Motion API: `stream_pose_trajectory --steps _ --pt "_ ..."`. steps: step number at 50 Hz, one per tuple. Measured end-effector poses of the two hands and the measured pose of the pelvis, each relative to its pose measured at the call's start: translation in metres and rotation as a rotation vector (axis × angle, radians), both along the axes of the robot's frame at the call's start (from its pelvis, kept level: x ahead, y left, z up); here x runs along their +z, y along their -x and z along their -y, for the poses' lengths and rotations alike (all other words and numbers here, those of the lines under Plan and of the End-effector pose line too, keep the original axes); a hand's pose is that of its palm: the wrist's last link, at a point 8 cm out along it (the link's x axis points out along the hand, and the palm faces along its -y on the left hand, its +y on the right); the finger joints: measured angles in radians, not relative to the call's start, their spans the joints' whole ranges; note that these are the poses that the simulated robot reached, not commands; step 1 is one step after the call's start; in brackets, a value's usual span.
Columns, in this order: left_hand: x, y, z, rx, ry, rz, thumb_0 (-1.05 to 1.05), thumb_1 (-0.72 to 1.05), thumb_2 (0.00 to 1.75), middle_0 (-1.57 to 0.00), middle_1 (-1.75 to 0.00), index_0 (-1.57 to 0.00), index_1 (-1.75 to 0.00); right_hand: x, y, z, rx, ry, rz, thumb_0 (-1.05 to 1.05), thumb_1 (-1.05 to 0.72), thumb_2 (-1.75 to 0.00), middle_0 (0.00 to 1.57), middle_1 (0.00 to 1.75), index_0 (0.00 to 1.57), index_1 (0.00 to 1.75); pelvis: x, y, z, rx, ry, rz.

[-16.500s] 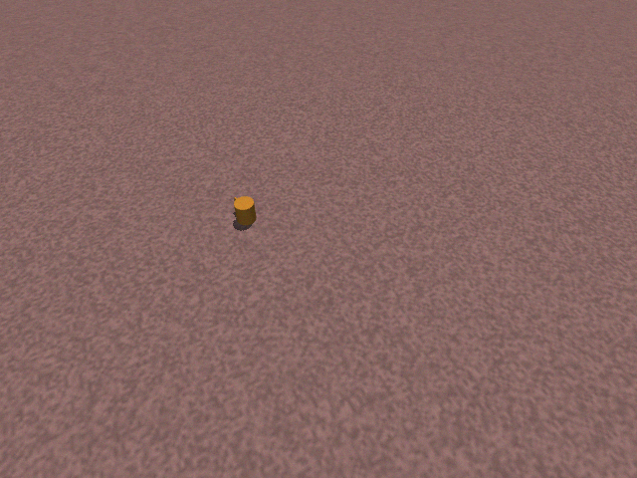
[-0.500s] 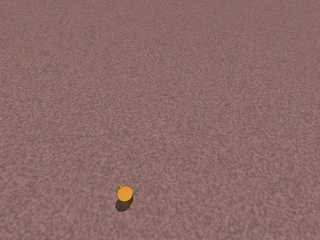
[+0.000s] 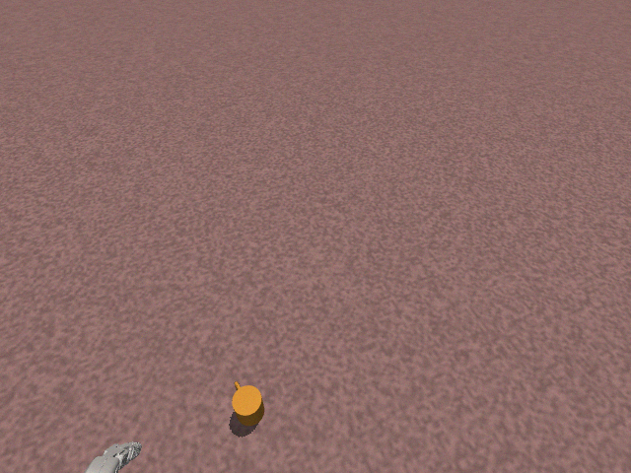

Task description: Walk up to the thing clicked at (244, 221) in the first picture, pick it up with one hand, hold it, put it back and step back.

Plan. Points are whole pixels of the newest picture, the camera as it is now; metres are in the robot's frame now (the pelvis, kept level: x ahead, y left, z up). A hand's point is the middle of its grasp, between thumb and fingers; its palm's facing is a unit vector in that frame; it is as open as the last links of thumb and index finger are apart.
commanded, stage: stand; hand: left
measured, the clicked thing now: (246, 401) +0.47 +0.21 -0.73
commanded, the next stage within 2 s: none
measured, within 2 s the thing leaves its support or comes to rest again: neither
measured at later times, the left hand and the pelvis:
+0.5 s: hand out of the picture +0.04 +0.26 -0.15, palm faces -0.02 -0.94 -0.35, open 7.4 cm; pelvis -0.01 +0.00 +0.00, yaw +1 degrees
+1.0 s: hand out of the picture +0.08 +0.26 -0.15, palm faces -0.02 -0.94 -0.34, open 7.4 cm; pelvis +0.00 +0.01 +0.00, yaw +1 degrees
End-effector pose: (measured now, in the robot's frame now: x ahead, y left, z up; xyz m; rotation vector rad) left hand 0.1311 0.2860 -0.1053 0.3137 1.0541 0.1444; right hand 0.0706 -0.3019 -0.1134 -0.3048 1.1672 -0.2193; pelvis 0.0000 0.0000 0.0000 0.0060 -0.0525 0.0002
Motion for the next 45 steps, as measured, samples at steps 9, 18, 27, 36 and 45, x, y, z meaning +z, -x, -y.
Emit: stream_pose_trajectory --steps 9,18,27,36,45 --pt "-0.006 0.033 -0.007 0.024 -0.009 -0.085 0.0 0.9 0.9 -0.21 -0.3 -0.2 -0.3 0.002 0.012 0.002 -0.011 0.002 -0.045 0.01 -0.9 -0.9 0.2 0.3 0.2 0.3 0.004 0.008 -0.001 0.004 0.002 0.004" --pt "-0.008 0.076 -0.018 0.068 -0.031 -0.177 0.0 0.9 0.9 -0.21 -0.3 -0.2 -0.3 -0.004 0.02 -0.007 0.001 -0.024 -0.081 0.01 -0.9 -0.9 0.2 0.3 0.2 0.3 0.005 0.013 -0.002 0.007 0.002 -0.001" --pt "-0.009 0.094 -0.022 0.086 -0.037 -0.209 0.01 0.91 0.9 -0.21 -0.3 -0.2 -0.3 -0.007 0.021 -0.013 0.011 -0.035 -0.096 0.01 -0.9 -0.9 0.2 0.3 0.2 0.3 0.004 0.014 -0.004 0.012 0.003 -0.008" --pt "-0.011 0.086 -0.021 0.075 -0.025 -0.199 0.0 0.91 0.9 -0.21 -0.3 -0.2 -0.3 -0.005 0.017 -0.012 0.008 -0.023 -0.098 0.01 -0.9 -0.9 0.2 0.3 0.2 0.3 0.004 0.009 -0.006 0.013 0.001 -0.014" --pt "-0.01 0.067 -0.018 0.062 -0.022 -0.16 0.0 0.91 0.9 -0.21 -0.3 -0.2 -0.3 -0.002 0.006 -0.01 0.009 -0.015 -0.074 0.01 -0.9 -0.9 0.2 0.3 0.2 0.3 0.005 0.004 -0.006 0.015 0.002 -0.012"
